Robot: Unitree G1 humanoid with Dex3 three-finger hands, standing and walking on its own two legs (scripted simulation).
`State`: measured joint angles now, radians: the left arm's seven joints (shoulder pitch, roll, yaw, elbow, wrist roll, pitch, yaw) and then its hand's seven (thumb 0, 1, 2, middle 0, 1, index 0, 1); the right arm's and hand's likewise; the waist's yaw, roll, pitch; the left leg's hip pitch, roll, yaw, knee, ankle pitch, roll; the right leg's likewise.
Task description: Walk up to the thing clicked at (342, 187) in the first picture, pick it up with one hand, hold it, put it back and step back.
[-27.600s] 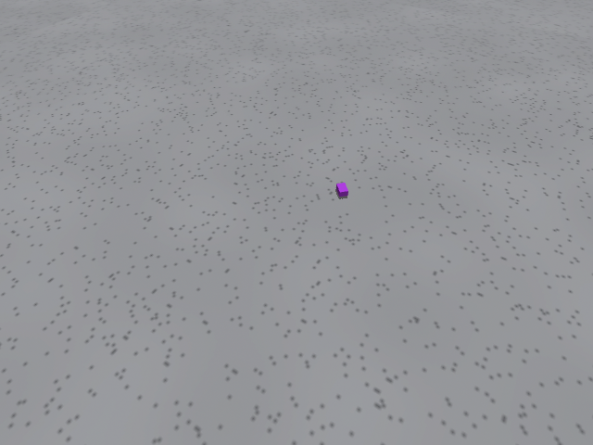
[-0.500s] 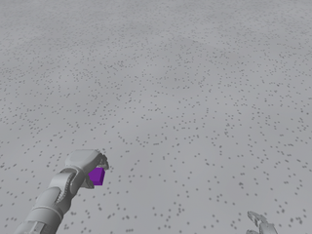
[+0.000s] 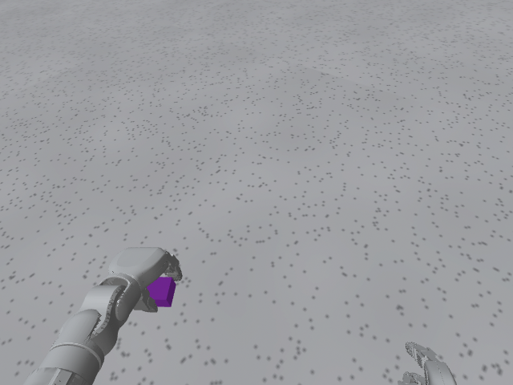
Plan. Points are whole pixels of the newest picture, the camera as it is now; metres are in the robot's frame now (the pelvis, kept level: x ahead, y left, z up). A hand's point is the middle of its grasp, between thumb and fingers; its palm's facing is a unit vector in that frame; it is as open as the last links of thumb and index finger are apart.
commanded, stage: hold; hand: left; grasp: from above
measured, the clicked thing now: (154, 291) +0.30 +0.22 -0.06
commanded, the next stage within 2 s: crouch in 0.56 s
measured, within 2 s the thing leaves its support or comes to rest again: neither
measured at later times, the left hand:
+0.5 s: hand (146, 290) +0.29 +0.22 -0.03, palm faces -0.46 -0.01 -0.89, open 7.4 cm
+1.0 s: hand (152, 301) +0.29 +0.23 -0.08, palm faces -0.46 +0.01 -0.89, open 7.3 cm
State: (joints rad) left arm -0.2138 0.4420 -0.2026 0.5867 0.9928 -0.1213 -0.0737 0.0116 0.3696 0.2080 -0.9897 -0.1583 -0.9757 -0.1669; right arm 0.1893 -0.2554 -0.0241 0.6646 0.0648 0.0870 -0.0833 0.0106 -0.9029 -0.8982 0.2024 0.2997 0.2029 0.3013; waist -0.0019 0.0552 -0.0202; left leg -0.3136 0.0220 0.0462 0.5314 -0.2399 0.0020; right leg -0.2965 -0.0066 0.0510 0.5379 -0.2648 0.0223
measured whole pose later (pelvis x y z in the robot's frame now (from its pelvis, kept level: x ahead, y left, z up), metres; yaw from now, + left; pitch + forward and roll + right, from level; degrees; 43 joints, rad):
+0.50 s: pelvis +0.00 +0.00 +0.00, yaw +0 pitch +1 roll +0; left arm -0.22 0.44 -0.20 0.61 1.00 -0.14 -0.05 0.01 0.37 0.19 -1.00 -0.15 -0.98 -0.16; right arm 0.18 -0.25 -0.03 0.67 0.07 0.12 -0.08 0.01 -0.90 -0.90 0.20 0.30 0.20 0.30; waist 0.00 0.05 -0.01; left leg -0.29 0.02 0.04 0.50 -0.23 0.00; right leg -0.27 -0.01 0.05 0.51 -0.26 0.02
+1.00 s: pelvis +0.00 +0.00 -0.01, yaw +1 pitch +7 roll +0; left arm -0.28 0.43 -0.18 0.79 1.10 -0.21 0.10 0.01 0.39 0.15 -1.01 -0.13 -1.00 -0.14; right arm 0.18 -0.25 -0.04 0.66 0.04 0.14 -0.06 0.01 -0.90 -0.90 0.20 0.30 0.20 0.30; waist -0.03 0.02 -0.05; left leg -0.50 0.02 0.02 0.68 -0.29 0.00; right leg -0.47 -0.01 0.03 0.67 -0.32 0.03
